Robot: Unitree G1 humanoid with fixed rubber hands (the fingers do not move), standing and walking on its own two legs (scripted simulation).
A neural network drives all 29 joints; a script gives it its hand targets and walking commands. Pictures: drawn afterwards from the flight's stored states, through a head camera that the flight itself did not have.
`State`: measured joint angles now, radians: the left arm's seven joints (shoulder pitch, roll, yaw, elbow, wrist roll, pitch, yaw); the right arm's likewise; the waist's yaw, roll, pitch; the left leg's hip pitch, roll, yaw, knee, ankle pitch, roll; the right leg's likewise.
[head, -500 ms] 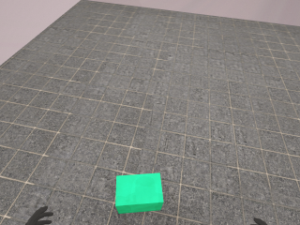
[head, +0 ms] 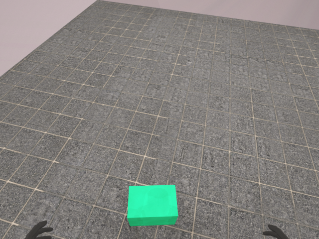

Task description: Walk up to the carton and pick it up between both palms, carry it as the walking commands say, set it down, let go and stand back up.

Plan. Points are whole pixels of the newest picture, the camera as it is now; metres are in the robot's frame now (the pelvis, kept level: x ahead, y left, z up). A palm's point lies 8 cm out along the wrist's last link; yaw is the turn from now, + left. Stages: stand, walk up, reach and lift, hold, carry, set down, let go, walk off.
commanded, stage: reach and lift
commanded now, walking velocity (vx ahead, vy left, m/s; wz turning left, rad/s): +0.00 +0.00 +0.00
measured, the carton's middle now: (152, 205) +0.39 +0.01 -0.68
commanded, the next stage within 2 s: none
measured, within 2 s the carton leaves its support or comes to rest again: neither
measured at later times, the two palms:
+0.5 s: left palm (61, 210) +0.23 +0.28 -0.13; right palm (250, 210) +0.22 -0.27 -0.13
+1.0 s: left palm (82, 178) +0.34 +0.26 -0.18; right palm (221, 173) +0.36 -0.23 -0.18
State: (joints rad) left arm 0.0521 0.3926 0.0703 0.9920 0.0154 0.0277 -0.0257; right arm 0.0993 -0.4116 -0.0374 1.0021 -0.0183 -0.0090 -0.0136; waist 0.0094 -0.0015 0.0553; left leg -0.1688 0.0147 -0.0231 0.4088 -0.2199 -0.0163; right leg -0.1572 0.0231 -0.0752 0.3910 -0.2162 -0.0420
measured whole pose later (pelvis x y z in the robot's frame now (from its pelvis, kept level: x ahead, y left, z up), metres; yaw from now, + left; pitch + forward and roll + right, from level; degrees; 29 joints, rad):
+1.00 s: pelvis -0.08 +0.01 -0.11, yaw -2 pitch +28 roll +1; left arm -0.78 0.30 0.25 0.77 -0.08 0.23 0.00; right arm -0.87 -0.37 -0.22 0.87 0.02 0.22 0.06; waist 0.04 0.00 0.07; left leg -1.24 0.00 0.02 1.08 -0.34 0.00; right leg -1.25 -0.01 -0.04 1.09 -0.33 -0.03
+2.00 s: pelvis -0.11 +0.02 -0.29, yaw -1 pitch +46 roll +2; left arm -1.11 0.33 0.26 0.88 -0.14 0.15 0.04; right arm -1.18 -0.40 -0.20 0.94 0.10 0.16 0.01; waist 0.04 0.00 0.00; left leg -2.07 0.02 0.03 1.78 -0.51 0.01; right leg -2.09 -0.01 -0.03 1.78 -0.49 -0.04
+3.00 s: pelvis -0.12 +0.03 -0.43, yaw -1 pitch +35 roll +1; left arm -1.42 0.40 0.05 1.21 -0.33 0.00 0.10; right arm -1.45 -0.49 0.01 1.22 0.30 0.02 -0.06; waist 0.03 0.02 0.41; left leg -2.31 0.02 0.05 2.25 -0.55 0.04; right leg -2.32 -0.04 -0.02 2.25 -0.53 -0.03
